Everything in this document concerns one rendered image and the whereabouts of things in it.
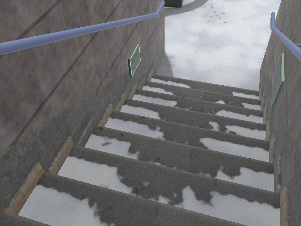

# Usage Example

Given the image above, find stairs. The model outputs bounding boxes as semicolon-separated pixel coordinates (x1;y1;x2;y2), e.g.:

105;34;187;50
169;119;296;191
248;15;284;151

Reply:
0;74;280;226

